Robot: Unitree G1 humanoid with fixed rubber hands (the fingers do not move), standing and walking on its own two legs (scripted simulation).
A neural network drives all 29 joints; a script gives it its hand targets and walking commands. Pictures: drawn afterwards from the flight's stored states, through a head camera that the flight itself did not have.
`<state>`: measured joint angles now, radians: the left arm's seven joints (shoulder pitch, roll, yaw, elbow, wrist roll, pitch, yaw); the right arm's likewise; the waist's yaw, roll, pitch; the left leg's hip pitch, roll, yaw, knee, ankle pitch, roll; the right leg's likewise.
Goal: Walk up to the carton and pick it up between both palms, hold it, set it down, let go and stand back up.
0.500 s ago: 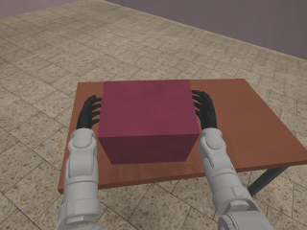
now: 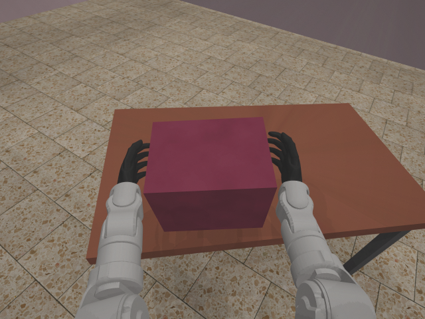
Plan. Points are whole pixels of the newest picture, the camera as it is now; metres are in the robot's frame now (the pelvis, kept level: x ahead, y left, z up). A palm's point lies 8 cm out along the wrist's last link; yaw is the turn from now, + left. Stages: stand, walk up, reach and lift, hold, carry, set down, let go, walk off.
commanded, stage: set down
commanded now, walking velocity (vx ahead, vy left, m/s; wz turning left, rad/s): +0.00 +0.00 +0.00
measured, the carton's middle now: (210, 177) +0.40 +0.00 +0.04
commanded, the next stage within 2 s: none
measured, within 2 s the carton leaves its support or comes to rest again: neither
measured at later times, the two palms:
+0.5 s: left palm (133, 189) +0.37 +0.16 +0.03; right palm (282, 179) +0.38 -0.15 +0.06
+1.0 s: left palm (137, 194) +0.39 +0.16 +0.00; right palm (276, 183) +0.39 -0.15 +0.03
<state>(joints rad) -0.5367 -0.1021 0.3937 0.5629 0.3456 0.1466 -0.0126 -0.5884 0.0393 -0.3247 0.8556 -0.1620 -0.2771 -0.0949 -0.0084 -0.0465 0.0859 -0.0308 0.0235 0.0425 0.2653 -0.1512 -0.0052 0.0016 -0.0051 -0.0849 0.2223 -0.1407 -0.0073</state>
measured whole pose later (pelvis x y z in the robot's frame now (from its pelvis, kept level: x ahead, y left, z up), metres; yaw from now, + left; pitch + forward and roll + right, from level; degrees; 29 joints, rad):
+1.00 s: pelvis +0.02 +0.00 +0.00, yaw -1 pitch +10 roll -1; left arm -0.59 -0.03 0.43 0.99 0.29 -0.25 0.05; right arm -0.65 0.06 -0.50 1.03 -0.35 -0.44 -0.07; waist -0.01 -0.01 -0.03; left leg -0.31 0.03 0.06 0.31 -0.16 0.00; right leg -0.28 0.00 -0.08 0.26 -0.14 -0.01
